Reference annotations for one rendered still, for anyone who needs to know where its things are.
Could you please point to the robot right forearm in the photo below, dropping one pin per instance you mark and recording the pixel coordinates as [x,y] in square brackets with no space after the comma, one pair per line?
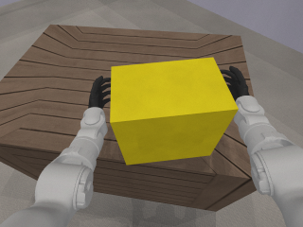
[254,127]

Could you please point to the left robot upper arm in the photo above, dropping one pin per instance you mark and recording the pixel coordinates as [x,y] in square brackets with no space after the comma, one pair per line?
[63,190]

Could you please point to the pedestal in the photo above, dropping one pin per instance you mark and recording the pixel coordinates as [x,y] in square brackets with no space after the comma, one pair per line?
[44,95]

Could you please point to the carton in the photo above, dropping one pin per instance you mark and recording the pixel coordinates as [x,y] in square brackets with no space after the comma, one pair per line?
[169,110]

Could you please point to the left robot hand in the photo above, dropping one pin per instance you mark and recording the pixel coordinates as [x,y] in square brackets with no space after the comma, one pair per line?
[96,95]

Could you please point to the right robot upper arm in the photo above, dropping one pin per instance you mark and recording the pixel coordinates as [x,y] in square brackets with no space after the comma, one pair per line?
[278,173]

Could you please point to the robot left forearm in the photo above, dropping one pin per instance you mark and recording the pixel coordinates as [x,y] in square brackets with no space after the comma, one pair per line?
[86,146]

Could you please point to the right robot hand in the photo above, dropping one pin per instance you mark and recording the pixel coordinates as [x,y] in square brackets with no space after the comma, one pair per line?
[238,85]

